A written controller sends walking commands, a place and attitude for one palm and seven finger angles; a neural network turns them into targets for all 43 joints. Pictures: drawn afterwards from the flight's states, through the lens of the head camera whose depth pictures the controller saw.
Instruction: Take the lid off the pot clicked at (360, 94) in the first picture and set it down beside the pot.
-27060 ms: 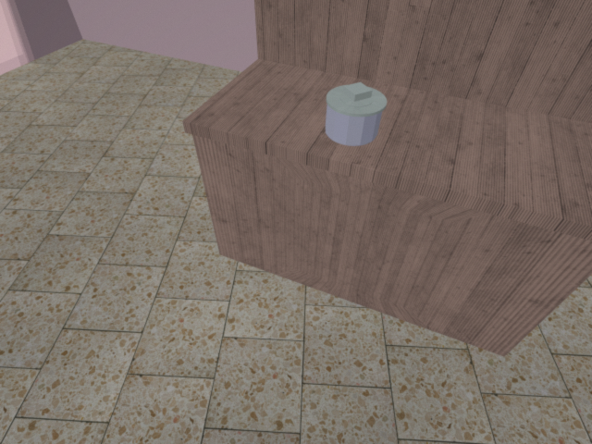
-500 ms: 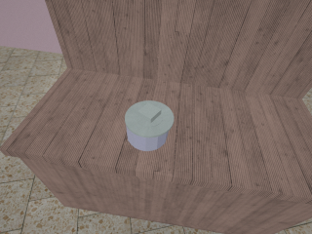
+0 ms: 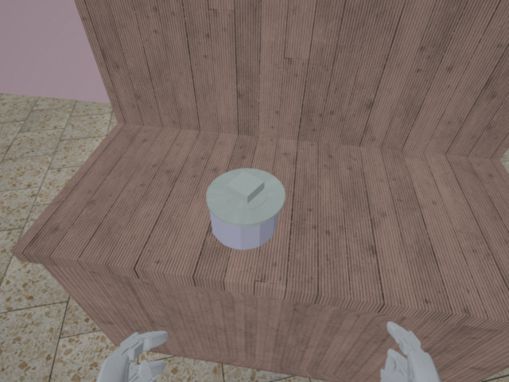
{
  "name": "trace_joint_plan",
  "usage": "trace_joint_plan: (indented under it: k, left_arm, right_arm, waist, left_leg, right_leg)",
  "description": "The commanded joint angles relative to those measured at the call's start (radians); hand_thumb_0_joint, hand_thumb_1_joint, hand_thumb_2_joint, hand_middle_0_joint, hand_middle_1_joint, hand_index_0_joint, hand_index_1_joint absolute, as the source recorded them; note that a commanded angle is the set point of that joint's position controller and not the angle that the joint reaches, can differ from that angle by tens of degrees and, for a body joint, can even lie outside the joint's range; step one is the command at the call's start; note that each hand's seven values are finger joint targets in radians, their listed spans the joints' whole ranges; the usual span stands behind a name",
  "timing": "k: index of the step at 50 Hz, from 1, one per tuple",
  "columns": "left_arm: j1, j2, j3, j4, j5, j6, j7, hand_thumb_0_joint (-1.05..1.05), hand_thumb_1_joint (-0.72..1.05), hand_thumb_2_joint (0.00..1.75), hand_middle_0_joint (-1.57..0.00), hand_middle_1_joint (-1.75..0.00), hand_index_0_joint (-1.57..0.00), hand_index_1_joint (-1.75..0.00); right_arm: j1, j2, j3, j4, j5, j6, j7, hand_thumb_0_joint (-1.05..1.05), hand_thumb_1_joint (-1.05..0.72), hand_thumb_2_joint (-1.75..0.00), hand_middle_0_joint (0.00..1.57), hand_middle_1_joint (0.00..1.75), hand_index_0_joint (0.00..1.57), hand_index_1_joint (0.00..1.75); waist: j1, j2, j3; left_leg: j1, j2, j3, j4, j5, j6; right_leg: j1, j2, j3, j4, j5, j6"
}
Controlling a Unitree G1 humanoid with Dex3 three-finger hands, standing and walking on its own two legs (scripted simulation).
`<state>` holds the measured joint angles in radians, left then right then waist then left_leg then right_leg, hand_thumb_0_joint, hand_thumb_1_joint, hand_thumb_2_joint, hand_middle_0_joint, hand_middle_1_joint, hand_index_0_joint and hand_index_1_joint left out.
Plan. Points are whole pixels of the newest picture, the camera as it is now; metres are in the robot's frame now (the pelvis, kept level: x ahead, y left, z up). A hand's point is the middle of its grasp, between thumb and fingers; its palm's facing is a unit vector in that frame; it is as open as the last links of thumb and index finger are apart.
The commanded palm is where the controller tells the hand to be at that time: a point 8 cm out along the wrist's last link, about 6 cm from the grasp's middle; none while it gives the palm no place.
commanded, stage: lift the closed hand beside the body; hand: left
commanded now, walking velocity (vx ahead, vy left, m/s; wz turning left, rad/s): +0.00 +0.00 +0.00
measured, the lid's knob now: (245, 186) +0.48 +0.04 +0.04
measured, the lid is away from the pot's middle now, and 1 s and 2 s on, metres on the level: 0.01 0.01 0.01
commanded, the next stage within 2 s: raise the hand higher, near the body in 0.30 s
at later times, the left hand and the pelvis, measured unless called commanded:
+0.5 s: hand out of the picture +0.14 +0.21 -0.03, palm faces +0.27 -0.89 -0.36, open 3.1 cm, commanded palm +0.09 +0.24 +0.01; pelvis +0.02 -0.03 +0.00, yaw +2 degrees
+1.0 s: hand (103, 334) +0.17 +0.21 +0.06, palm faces +0.28 -0.86 -0.42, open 3.1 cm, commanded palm +0.13 +0.24 +0.09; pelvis +0.03 -0.03 +0.01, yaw +2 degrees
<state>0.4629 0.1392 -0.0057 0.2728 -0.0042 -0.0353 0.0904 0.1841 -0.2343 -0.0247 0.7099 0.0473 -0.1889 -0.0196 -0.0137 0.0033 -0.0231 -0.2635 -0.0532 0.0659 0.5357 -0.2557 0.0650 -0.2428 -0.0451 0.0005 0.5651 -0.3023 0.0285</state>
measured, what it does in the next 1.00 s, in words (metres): stands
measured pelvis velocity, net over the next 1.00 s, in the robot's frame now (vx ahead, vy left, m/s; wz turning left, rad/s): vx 0.03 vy -0.03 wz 0.03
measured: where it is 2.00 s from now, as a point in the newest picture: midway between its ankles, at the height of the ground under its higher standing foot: outside the picture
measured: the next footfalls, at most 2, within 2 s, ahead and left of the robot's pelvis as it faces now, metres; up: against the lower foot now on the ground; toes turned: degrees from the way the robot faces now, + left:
none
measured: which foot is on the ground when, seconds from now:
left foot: down 0.00-1.00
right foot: down 0.00-1.00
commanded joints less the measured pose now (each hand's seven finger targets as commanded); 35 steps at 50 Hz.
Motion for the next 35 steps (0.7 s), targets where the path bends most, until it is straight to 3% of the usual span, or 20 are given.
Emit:
trace_joint_plan:
  k: [1, 3, 4, 6, 7, 9, 10, 12, 13, 14, 15, 17, 20, 22, 23, 25, 27, 31, 32, 35]
  left_arm:
    - [0.187, 0.138, 0.098, -0.335, -0.009, -0.058, -0.005, 0.0, 0.9, 0.9, -0.95, -1.12, -0.95, -1.12]
    - [0.089, 0.09, 0.036, -0.313, -0.001, -0.053, -0.014, 0.0, 0.9, 0.9, -1.04, -1.21, -1.04, -1.21]
    - [0.014, 0.114, 0.041, -0.337, 0.003, -0.06, -0.014, 0.0, 0.9, 0.9, -1.08, -1.26, -1.08, -1.26]
    - [0.017, 0.178, 0.097, -0.375, 0.003, -0.074, -0.005, 0.0, 0.9, 0.9, -1.17, -1.36, -1.17, -1.36]
    - [0.037, 0.232, 0.152, -0.414, 0.001, -0.075, 0.005, 0.0, 0.9, 0.9, -1.21, -1.4, -1.21, -1.4]
    - [0.094, 0.244, 0.178, -0.474, -0.008, -0.078, 0.014, 0.0, 0.9, 0.9, -1.3, -1.5, -1.3, -1.5]
    - [0.147, 0.225, 0.174, -0.447, -0.013, -0.067, 0.015, 0.0, 0.9, 0.9, -1.3, -1.5, -1.3, -1.5]
    - [0.177, 0.191, 0.153, -0.355, -0.009, -0.044, 0.013, 0.0, 0.9, 0.9, -1.3, -1.5, -1.3, -1.5]
    - [0.174, 0.143, 0.107, -0.303, -0.008, -0.036, 0.004, 0.0, 0.9, 0.9, -1.3, -1.5, -1.3, -1.5]
    - [0.147, 0.145, 0.103, -0.277, -0.005, -0.035, -0.001, 0.0, 0.9, 0.9, -1.3, -1.5, -1.3, -1.5]
    - [0.131, 0.148, 0.104, -0.269, -0.002, -0.039, -0.005, 0.0, 0.9, 0.9, -1.3, -1.5, -1.3, -1.5]
    - [0.107, 0.224, 0.171, -0.3, -0.001, -0.049, -0.001, 0.0, 0.9, 0.9, -1.3, -1.5, -1.3, -1.5]
    - [0.122, 0.3, 0.251, -0.457, -0.013, -0.063, 0.01, 0.0, 0.9, 0.9, -1.3, -1.5, -1.3, -1.5]
    - [0.168, 0.286, 0.252, -0.483, -0.014, -0.05, 0.017, 0.0, 0.9, 0.9, -1.3, -1.5, -1.3, -1.5]
    - [0.202, 0.228, 0.205, -0.464, -0.015, -0.041, 0.013, 0.0, 0.9, 0.9, -1.3, -1.5, -1.3, -1.5]
    - [0.233, 0.187, 0.173, -0.394, -0.013, -0.024, 0.002, 0.0, 0.9, 0.9, -1.3, -1.5, -1.3, -1.5]
    - [0.231, 0.211, 0.196, -0.397, -0.009, -0.027, -0.005, 0.0, 0.9, 0.9, -1.3, -1.5, -1.3, -1.5]
    - [0.18, 0.308, 0.266, -0.632, -0.016, -0.065, 0.006, 0.0, 0.9, 0.9, -1.3, -1.5, -1.3, -1.5]
    - [0.185, 0.34, 0.302, -0.651, -0.015, -0.064, 0.014, 0.0, 0.9, 0.9, -1.3, -1.5, -1.3, -1.5]
    - [0.255, 0.25, 0.24, -0.59, -0.018, -0.05, 0.006, 0.0, 0.9, 0.9, -1.3, -1.5, -1.3, -1.5]
  right_arm:
    - [-0.104, -0.076, -0.022, -0.273, -0.006, -0.031, 0.001, 0.0, -0.9, -0.9, 0.2, 0.3, 0.2, 0.3]
    - [-0.097, -0.08, -0.015, -0.282, -0.011, -0.009, -0.004, 0.0, -0.9, -0.9, 0.2, 0.3, 0.2, 0.3]
    - [-0.084, -0.088, -0.013, -0.286, -0.01, -0.002, -0.009, 0.0, -0.9, -0.9, 0.2, 0.3, 0.2, 0.3]
    - [-0.057, -0.093, -0.015, -0.288, -0.015, -0.004, -0.022, 0.0, -0.9, -0.9, 0.2, 0.3, 0.2, 0.3]
    - [-0.046, -0.093, -0.016, -0.293, -0.02, -0.004, -0.029, 0.0, -0.9, -0.9, 0.2, 0.3, 0.2, 0.3]
    - [-0.039, -0.087, -0.015, -0.311, -0.025, -0.014, -0.041, 0.0, -0.9, -0.9, 0.2, 0.3, 0.2, 0.3]
    - [-0.043, -0.083, -0.014, -0.306, -0.026, -0.012, -0.044, 0.0, -0.9, -0.9, 0.2, 0.3, 0.2, 0.3]
    - [-0.047, -0.082, -0.014, -0.288, -0.024, 0.002, -0.049, 0.0, -0.9, -0.9, 0.2, 0.3, 0.2, 0.3]
    - [-0.055, -0.083, -0.012, -0.288, -0.023, 0.011, -0.049, 0.0, -0.9, -0.9, 0.2, 0.3, 0.2, 0.3]
    - [-0.058, -0.091, -0.014, -0.283, -0.021, 0.017, -0.05, 0.0, -0.9, -0.9, 0.2, 0.3, 0.2, 0.3]
    - [-0.066, -0.096, -0.016, -0.281, -0.019, 0.02, -0.052, 0.0, -0.9, -0.9, 0.2, 0.3, 0.2, 0.3]
    - [-0.075, -0.1, -0.017, -0.273, -0.021, 0.023, -0.058, 0.0, -0.9, -0.9, 0.2, 0.3, 0.2, 0.3]
    - [-0.078, -0.085, -0.014, -0.28, -0.027, 0.007, -0.066, 0.0, -0.9, -0.9, 0.2, 0.3, 0.2, 0.3]
    - [-0.085, -0.069, -0.01, -0.268, -0.026, 0.002, -0.066, 0.0, -0.9, -0.9, 0.2, 0.3, 0.2, 0.3]
    - [-0.089, -0.062, -0.006, -0.267, -0.026, 0.002, -0.064, 0.0, -0.9, -0.9, 0.2, 0.3, 0.2, 0.3]
    - [-0.1, -0.064, -0.014, -0.256, -0.022, 0.014, -0.063, 0.0, -0.9, -0.9, 0.2, 0.3, 0.2, 0.3]
    - [-0.119, -0.069, -0.018, -0.253, -0.019, 0.025, -0.064, 0.0, -0.9, -0.9, 0.2, 0.3, 0.2, 0.3]
    - [-0.112, -0.063, -0.009, -0.275, -0.026, 0.004, -0.067, 0.0, -0.9, -0.9, 0.2, 0.3, 0.2, 0.3]
    - [-0.118, -0.057, -0.009, -0.265, -0.027, 0.005, -0.07, 0.0, -0.9, -0.9, 0.2, 0.3, 0.2, 0.3]
    - [-0.113, -0.05, -0.008, -0.261, -0.024, 0.01, -0.065, 0.0, -0.9, -0.9, 0.2, 0.3, 0.2, 0.3]
  waist:
    - [0.071, 0.065, 0.014]
    - [0.023, 0.099, 0.096]
    - [0.011, 0.139, 0.096]
    - [0.023, 0.19, 0.036]
    - [0.038, 0.169, -0.007]
    - [0.051, 0.115, -0.116]
    - [0.055, 0.096, -0.124]
    - [0.047, 0.027, -0.086]
    - [0.031, -0.015, -0.03]
    - [0.024, -0.066, -0.001]
    - [0.024, -0.069, 0.012]
    - [0.04, -0.061, 0.004]
    - [0.071, 0.044, -0.133]
    - [0.076, 0.063, -0.134]
    - [0.067, 0.044, -0.108]
    - [0.054, -0.026, -0.024]
    - [0.057, -0.06, 0.037]
    - [0.077, 0.058, -0.088]
    - [0.082, 0.068, -0.08]
    - [0.072, 0.024, -0.058]
  left_leg:
    - [0.01, 0.07, -0.09, -0.131, 0.037, -0.075]
    - [-0.024, 0.064, -0.087, -0.107, -0.014, -0.065]
    - [-0.02, 0.06, -0.094, -0.1, -0.027, -0.063]
    - [0.011, 0.055, -0.092, -0.085, -0.02, -0.061]
    - [0.022, 0.061, -0.096, -0.077, 0.006, -0.061]
    - [0.066, 0.06, -0.089, -0.062, 0.073, -0.053]
    - [0.071, 0.06, -0.084, -0.056, 0.091, -0.049]
    - [0.047, 0.059, -0.084, -0.045, 0.101, -0.047]
    - [0.019, 0.055, -0.078, -0.039, 0.075, -0.043]
    - [-0.006, 0.053, -0.081, -0.035, 0.054, -0.039]
    - [-0.011, 0.05, -0.076, -0.029, 0.046, -0.035]
    - [0.001, 0.051, -0.078, -0.026, 0.061, -0.033]
    - [0.083, 0.051, -0.071, -0.031, 0.145, -0.033]
    - [0.103, 0.054, -0.074, -0.032, 0.204, -0.037]
    - [0.1, 0.055, -0.074, -0.035, 0.213, -0.038]
    - [0.066, 0.057, -0.067, -0.035, 0.196, -0.034]
    - [0.04, 0.056, -0.066, -0.037, 0.188, -0.033]
    - [0.13, 0.054, -0.07, -0.057, 0.23, -0.031]
    - [0.135, 0.056, -0.072, -0.057, 0.253, -0.034]
    - [0.139, 0.063, -0.071, -0.066, 0.271, -0.036]
  right_leg:
    - [-0.007, 0.015, -0.051, -0.088, 0.072, -0.06]
    - [-0.085, 0.02, -0.054, -0.111, 0.06, -0.054]
    - [-0.097, 0.02, -0.053, -0.109, 0.056, -0.057]
    - [-0.082, 0.02, -0.05, -0.11, 0.051, -0.062]
    - [-0.056, 0.024, -0.054, -0.115, 0.062, -0.065]
    - [-0.006, 0.023, -0.048, -0.111, 0.09, -0.062]
    - [-0.001, 0.024, -0.049, -0.108, 0.1, -0.06]
    - [-0.021, 0.029, -0.057, -0.108, 0.113, -0.055]
    - [-0.059, 0.031, -0.06, -0.111, 0.096, -0.047]
    - [-0.08, 0.031, -0.061, -0.111, 0.078, -0.043]
    - [-0.094, 0.029, -0.057, -0.114, 0.068, -0.04]
    - [-0.08, 0.025, -0.055, -0.119, 0.082, -0.043]
    - [-0.005, 0.015, -0.042, -0.109, 0.151, -0.048]
    - [0.015, 0.013, -0.048, -0.106, 0.208, -0.049]
    - [0.006, 0.014, -0.056, -0.105, 0.216, -0.045]
    - [-0.03, 0.017, -0.061, -0.12, 0.216, -0.037]
    - [-0.04, 0.017, -0.061, -0.138, 0.22, -0.037]
    - [0.024, 0.01, -0.053, -0.139, 0.231, -0.04]
    - [0.036, 0.011, -0.054, -0.144, 0.255, -0.043]
    - [0.029, 0.015, -0.065, -0.145, 0.257, -0.038]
